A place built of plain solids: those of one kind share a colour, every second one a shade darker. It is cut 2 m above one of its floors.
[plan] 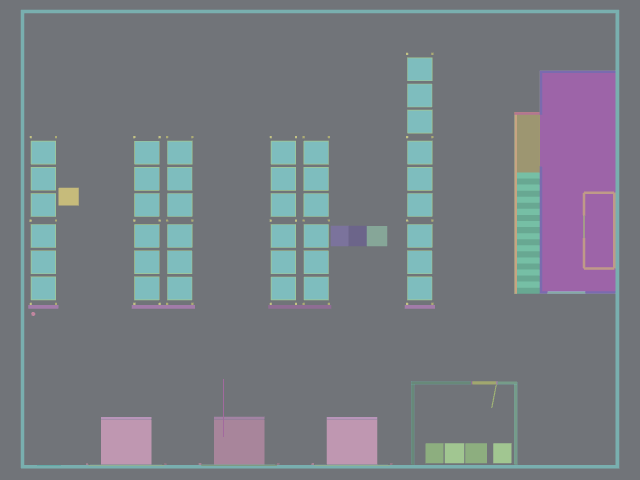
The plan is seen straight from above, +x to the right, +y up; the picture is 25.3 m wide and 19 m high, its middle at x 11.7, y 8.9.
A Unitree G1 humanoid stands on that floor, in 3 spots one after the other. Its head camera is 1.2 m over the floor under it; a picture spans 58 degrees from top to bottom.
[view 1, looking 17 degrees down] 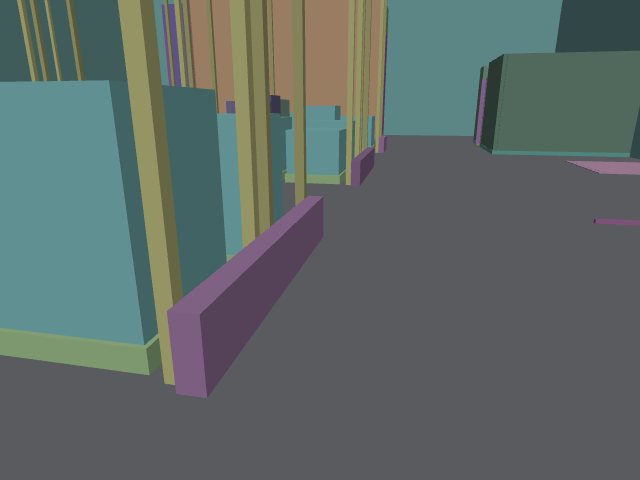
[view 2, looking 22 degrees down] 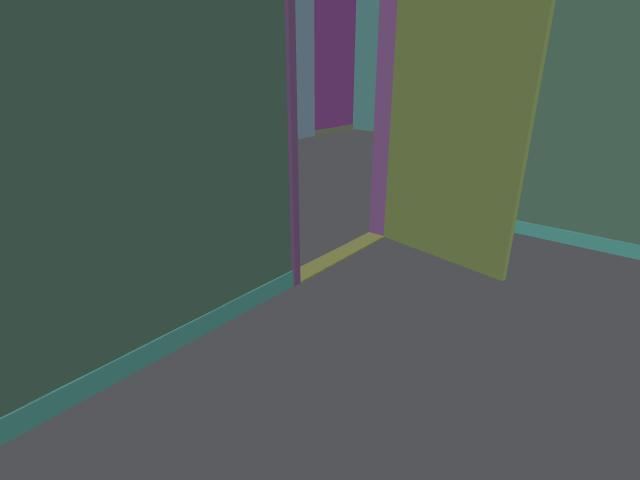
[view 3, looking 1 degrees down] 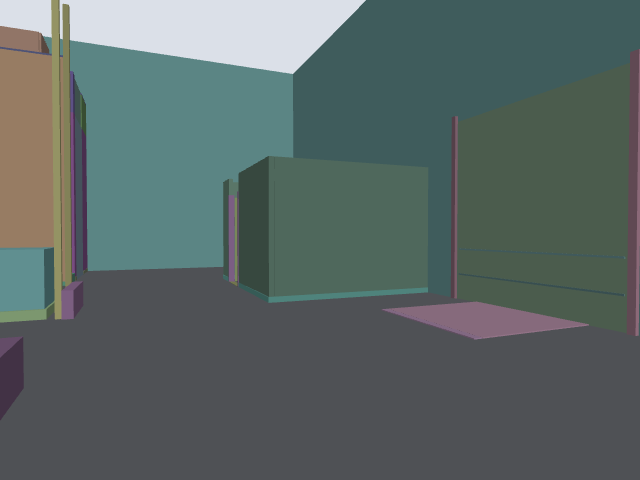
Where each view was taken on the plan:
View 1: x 2.80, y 5.37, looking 12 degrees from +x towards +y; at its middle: guard_row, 4.06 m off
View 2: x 16.02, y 1.65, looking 39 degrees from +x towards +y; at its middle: ground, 3.20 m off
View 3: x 8.20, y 5.37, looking -23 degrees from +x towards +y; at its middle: room_wall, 7.74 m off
